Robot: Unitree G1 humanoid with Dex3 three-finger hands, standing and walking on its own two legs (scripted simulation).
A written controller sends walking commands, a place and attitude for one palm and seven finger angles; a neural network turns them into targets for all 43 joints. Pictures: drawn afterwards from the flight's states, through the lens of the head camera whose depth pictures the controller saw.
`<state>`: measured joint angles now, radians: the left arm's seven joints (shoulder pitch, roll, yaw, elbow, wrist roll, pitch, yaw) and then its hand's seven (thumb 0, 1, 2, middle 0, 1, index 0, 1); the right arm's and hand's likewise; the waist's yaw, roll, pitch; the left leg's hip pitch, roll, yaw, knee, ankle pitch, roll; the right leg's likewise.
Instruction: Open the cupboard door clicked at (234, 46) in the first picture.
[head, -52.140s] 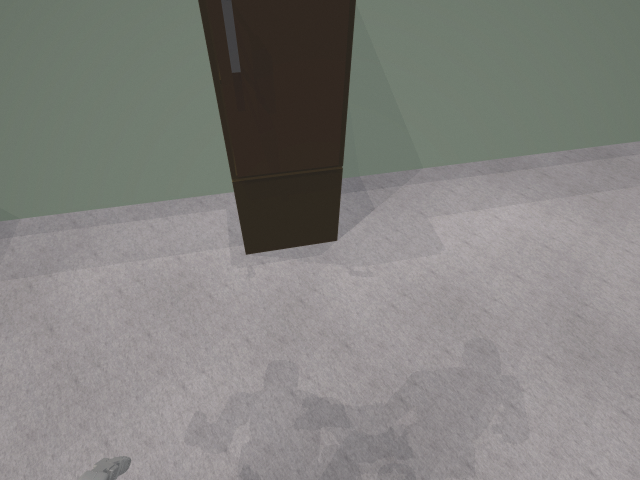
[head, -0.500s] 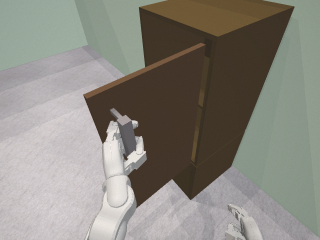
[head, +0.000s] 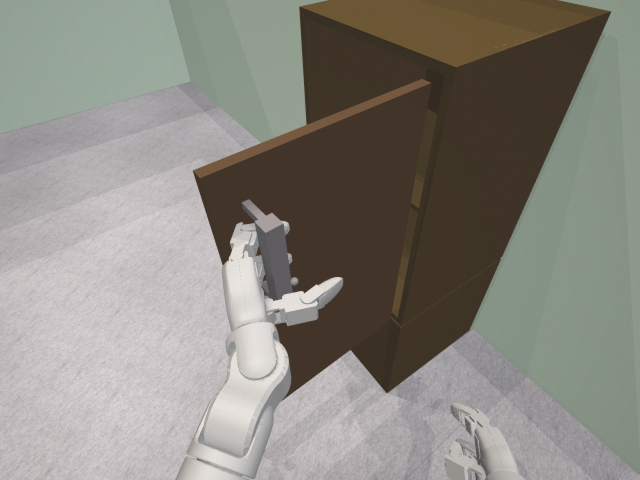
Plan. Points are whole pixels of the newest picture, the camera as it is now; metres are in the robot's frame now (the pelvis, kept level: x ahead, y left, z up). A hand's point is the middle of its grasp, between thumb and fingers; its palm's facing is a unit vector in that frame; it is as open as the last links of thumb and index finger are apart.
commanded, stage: open thumb and fingers to let go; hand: left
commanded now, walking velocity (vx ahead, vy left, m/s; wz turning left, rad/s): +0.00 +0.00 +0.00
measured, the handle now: (268, 262) +0.35 +0.10 +0.12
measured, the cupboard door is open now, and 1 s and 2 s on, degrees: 93 95 94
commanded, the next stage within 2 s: slide the hand sideways off the handle in 0.40 s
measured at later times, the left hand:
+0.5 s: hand (293, 281) +0.31 +0.06 +0.13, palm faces +0.30 -0.95 -0.01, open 14.9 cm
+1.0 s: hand (283, 330) +0.25 +0.07 +0.12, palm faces -0.08 -1.00 -0.03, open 16.3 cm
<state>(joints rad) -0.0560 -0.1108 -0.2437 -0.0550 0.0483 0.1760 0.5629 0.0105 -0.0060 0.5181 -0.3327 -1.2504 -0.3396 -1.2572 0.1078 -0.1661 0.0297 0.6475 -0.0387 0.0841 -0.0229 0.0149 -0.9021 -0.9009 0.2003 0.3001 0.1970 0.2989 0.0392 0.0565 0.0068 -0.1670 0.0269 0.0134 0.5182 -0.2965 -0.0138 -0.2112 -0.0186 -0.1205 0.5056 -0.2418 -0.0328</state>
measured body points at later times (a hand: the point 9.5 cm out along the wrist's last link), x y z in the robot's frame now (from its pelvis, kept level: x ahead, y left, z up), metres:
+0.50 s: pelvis -0.01 +0.02 +0.00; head -0.03 +0.00 +0.45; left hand +0.29 +0.11 +0.13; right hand +0.18 -0.18 -0.10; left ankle -0.01 +0.13 -0.74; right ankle +0.02 -0.10 -0.74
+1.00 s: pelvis -0.01 +0.01 +0.00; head -0.03 -0.01 +0.45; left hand +0.25 +0.12 +0.12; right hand +0.18 -0.19 -0.08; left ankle -0.01 +0.13 -0.74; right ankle +0.02 -0.10 -0.74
